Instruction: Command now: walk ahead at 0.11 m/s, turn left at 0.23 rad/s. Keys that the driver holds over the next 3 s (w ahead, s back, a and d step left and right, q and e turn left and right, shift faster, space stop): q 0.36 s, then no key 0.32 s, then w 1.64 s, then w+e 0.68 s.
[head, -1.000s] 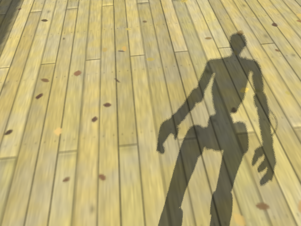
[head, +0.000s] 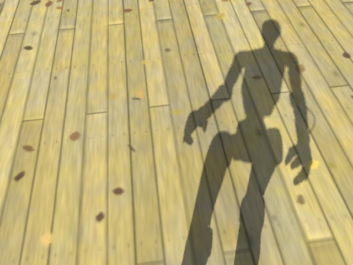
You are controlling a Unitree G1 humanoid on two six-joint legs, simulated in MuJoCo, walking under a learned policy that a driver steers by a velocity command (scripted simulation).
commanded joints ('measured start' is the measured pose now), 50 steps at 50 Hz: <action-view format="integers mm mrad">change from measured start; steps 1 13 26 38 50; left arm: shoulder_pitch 203 -22 19 128 204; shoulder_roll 187 202 136 157 211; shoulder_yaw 40 51 68 44 70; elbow -13 -45 -20 52 69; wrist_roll -15 -13 -23 -17 -50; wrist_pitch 23 66 83 60 3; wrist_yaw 19 68 55 18 12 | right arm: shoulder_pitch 53 -21 -80 -79 -208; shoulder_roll -145 -101 -114 -120 -44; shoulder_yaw -31 -60 -47 -36 -44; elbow -61 -159 -213 -147 -176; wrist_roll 30 14 -11 3 23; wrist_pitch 14 98 23 37 -34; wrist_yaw -7 -16 -26 -14 34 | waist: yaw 100 21 67 63 64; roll -155 -130 116 55 -153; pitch -323 -149 -124 -81 7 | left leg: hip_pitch -386 -178 32 -143 -159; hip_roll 19 113 260 152 44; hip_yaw -78 30 -214 -215 74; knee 531 180 -323 -268 -55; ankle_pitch -280 92 635 35 212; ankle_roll -37 -34 188 113 9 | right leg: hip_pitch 566 178 -138 357 221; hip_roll -379 -301 -16 -55 -181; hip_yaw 380 34 65 59 181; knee -80 -255 577 -57 -296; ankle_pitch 509 -49 -260 -148 -264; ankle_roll -271 -182 87 7 -128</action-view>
